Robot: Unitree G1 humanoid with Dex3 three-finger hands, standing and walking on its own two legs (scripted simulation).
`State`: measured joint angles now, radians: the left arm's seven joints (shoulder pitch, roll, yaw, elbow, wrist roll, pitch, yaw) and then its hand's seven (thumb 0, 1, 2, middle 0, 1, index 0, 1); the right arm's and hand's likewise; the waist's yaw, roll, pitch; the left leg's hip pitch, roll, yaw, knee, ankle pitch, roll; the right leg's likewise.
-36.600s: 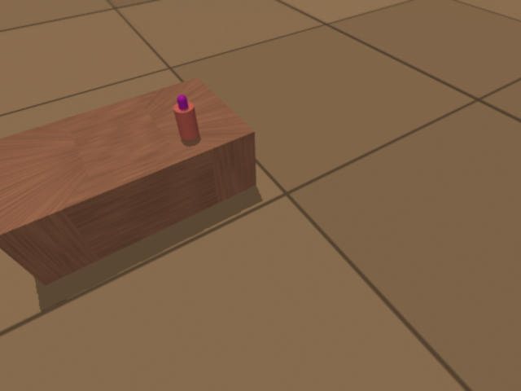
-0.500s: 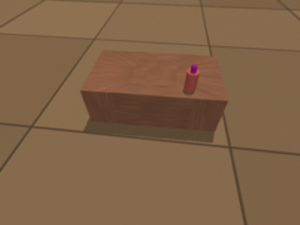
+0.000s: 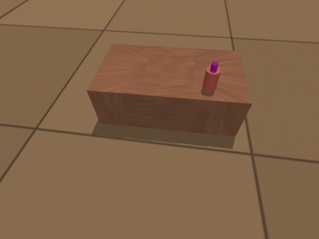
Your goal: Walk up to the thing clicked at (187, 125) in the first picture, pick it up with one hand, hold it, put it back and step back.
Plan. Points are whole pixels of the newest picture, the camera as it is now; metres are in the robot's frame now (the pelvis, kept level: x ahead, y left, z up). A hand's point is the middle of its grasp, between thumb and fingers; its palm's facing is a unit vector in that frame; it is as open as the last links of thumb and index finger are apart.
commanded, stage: step back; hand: right
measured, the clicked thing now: (212, 75) +1.09 -0.26 -0.30
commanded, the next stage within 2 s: stand in 0.22 s
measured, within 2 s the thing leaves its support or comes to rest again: neither
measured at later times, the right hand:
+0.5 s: hand out of the picture +0.12 -0.24 -0.13, palm faces +0.00 +0.94 -0.33, open 7.4 cm
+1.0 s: hand out of the picture +0.05 -0.25 -0.14, palm faces -0.01 +0.95 -0.32, open 7.4 cm
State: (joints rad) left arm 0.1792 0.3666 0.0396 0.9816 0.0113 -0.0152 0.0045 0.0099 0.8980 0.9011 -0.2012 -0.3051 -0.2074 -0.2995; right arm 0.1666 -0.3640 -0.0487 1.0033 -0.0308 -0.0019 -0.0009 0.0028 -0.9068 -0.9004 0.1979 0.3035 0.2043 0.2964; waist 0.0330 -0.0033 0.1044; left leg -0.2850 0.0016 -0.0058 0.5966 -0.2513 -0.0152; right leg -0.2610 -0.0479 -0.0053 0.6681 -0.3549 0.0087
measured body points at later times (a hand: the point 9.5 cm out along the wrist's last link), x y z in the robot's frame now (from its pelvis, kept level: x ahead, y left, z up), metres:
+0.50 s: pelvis +0.01 +0.01 +0.02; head +0.02 +0.01 +0.47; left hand +0.11 +0.30 -0.11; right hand +0.12 -0.29 -0.10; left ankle +0.04 +0.14 -0.72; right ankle +0.00 -0.13 -0.72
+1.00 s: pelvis +0.00 +0.00 +0.02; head +0.01 -0.01 +0.47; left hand +0.06 +0.30 -0.11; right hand +0.05 -0.30 -0.12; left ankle +0.04 +0.14 -0.72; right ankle +0.00 -0.13 -0.72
